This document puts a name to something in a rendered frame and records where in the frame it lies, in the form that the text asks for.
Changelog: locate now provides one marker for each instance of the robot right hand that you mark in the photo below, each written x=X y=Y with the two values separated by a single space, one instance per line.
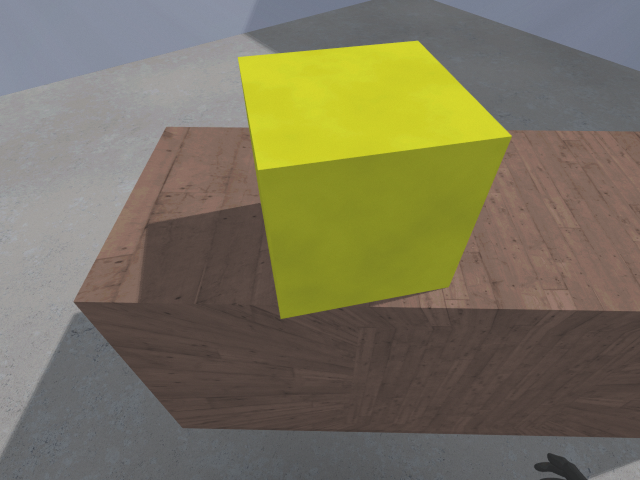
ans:
x=561 y=466

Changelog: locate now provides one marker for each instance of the carton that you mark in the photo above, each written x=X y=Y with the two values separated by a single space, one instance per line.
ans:
x=373 y=164

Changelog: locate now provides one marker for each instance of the pedestal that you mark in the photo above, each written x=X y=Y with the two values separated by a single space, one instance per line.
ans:
x=538 y=333

